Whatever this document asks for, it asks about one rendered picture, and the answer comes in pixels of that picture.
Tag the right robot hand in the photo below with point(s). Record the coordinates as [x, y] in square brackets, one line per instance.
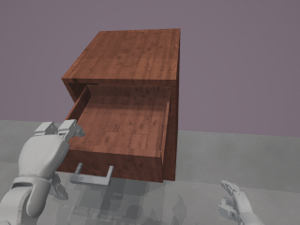
[232, 208]

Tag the left robot hand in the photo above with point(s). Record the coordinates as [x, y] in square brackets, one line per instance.
[43, 153]

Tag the left robot forearm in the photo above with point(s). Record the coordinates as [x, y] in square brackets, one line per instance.
[25, 201]

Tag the drawer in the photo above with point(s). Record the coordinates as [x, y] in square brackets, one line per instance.
[125, 126]

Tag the cabinet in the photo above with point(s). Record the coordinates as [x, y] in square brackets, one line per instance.
[146, 57]

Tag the handle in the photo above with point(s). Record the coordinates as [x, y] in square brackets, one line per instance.
[89, 180]

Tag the right robot forearm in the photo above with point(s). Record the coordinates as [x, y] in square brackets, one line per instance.
[248, 218]

